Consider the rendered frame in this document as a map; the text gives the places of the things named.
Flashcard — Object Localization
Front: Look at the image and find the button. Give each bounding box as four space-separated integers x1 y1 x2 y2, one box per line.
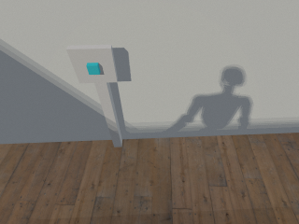
86 63 101 75

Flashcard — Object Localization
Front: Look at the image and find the panel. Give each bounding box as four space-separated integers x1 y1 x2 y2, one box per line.
66 44 122 147

